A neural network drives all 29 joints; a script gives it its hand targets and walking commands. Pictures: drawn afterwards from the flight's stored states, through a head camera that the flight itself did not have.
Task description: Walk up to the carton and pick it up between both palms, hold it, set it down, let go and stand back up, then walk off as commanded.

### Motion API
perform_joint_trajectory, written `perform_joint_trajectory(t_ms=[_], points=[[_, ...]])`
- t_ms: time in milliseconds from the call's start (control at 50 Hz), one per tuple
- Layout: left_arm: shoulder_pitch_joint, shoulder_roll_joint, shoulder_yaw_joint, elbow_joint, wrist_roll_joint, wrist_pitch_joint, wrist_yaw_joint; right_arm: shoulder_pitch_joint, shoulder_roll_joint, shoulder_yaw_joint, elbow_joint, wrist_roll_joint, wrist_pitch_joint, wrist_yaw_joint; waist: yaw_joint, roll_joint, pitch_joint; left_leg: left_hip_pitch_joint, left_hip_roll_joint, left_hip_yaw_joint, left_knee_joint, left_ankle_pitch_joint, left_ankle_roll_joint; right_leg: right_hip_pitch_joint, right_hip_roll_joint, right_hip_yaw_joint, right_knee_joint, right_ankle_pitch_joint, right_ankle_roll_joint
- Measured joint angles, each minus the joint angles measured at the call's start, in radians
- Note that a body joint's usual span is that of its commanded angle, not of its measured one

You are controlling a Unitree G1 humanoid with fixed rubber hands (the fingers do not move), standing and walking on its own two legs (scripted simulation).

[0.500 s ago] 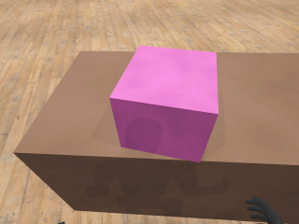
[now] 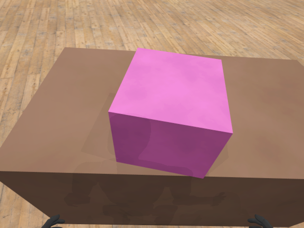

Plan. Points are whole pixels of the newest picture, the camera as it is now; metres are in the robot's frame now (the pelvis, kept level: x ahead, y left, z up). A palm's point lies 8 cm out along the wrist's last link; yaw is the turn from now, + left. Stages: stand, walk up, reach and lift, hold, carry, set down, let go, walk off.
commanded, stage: walk up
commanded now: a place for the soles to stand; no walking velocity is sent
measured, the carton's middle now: (169, 110) +0.46 -0.05 +0.05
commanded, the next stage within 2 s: reach and lift in 1.38 s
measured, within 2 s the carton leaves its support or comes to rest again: neither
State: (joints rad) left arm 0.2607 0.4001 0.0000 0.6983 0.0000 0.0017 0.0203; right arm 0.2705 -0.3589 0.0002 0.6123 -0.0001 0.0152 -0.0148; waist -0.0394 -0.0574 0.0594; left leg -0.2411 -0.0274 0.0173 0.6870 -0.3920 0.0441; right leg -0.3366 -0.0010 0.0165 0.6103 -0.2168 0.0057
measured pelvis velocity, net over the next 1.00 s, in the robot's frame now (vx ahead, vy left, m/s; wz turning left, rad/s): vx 0.00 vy -0.03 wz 0.01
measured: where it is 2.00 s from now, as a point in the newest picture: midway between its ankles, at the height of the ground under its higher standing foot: outside the picture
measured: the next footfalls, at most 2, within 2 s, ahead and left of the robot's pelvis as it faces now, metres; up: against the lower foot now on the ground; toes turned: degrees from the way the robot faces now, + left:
none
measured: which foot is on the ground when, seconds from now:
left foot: down 0.00-1.00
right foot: down 0.00-1.00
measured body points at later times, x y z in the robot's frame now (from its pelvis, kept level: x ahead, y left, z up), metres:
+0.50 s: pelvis +0.00 -0.03 +0.01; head +0.00 -0.04 +0.46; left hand +0.12 +0.27 -0.08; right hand +0.13 -0.32 -0.08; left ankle -0.01 +0.09 -0.72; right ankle +0.07 -0.13 -0.72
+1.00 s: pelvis +0.00 -0.03 +0.01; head +0.00 -0.04 +0.46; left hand +0.13 +0.27 -0.08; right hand +0.12 -0.33 -0.08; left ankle -0.01 +0.09 -0.72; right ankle +0.07 -0.13 -0.72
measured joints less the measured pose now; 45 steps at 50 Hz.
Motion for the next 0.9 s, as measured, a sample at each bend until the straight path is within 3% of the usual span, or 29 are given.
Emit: perform_joint_trajectory(t_ms=[80, 280, 900], points=[[-0.02, -0.012, 0.0, 0.002, 0.0, 0.0, 0.0, 0.0, 0.0, 0.0, 0.001, 0.0, 0.002, 0.0, 0.002, 0.034, -0.009, 0.004, 0.007, -0.014, 0.0, 0.0, -0.013, 0.0, 0.003, -0.017, 0.017, -0.01, 0.0], [-0.03, -0.012, 0.0, 0.011, 0.0, 0.0, -0.003, 0.0, -0.008, 0.0, 0.004, 0.0, -0.024, 0.004, 0.034, 0.037, -0.012, 0.022, 0.001, -0.013, -0.065, 0.039, -0.029, -0.008, -0.003, -0.015, 0.013, -0.011, -0.015], [-0.037, -0.012, 0.0, 0.026, 0.0, -0.006, -0.016, 0.0, -0.016, 0.0, 0.06, 0.0, -0.029, 0.005, 0.034, 0.037, -0.034, 0.038, 0.001, -0.013, -0.131, 0.074, -0.045, -0.012, -0.003, -0.014, -0.01, 0.001, -0.03]])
